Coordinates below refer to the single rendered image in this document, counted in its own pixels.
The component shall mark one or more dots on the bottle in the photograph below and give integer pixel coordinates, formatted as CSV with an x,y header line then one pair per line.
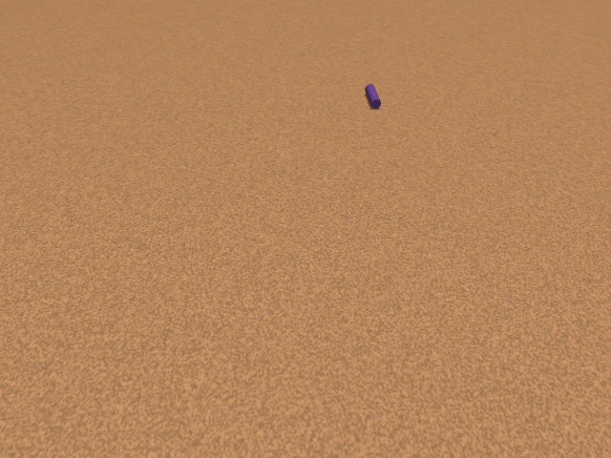
x,y
372,96

